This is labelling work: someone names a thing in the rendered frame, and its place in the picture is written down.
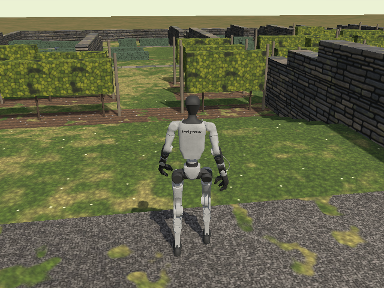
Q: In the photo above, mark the robot left hand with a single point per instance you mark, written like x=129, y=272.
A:
x=167, y=167

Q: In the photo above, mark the robot right hand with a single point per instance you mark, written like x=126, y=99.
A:
x=224, y=182

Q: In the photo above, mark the robot left forearm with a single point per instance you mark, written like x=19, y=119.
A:
x=163, y=157

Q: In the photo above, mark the robot right upper arm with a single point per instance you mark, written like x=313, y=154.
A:
x=213, y=136

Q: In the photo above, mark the robot right forearm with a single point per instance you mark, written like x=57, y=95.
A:
x=220, y=164

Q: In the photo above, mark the left robot shin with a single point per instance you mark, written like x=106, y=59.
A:
x=177, y=226

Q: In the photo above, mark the robot left upper arm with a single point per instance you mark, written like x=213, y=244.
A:
x=173, y=126

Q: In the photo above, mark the humanoid robot head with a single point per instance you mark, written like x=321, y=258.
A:
x=192, y=103

